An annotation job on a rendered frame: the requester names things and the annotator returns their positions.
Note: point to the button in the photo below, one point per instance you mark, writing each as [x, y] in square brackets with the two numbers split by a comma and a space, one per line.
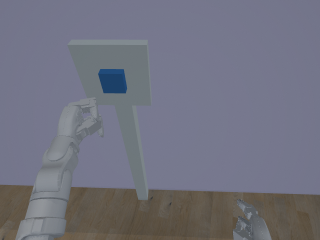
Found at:
[113, 81]

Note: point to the robot left hand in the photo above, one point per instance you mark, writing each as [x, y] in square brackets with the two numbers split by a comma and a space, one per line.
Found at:
[72, 124]

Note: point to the robot right hand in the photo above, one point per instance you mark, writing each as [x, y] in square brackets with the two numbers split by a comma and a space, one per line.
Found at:
[254, 229]

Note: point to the robot left forearm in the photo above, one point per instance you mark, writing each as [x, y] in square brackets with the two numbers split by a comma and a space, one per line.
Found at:
[45, 216]

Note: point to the panel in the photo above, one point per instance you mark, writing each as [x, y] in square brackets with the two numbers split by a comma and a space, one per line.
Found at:
[132, 55]

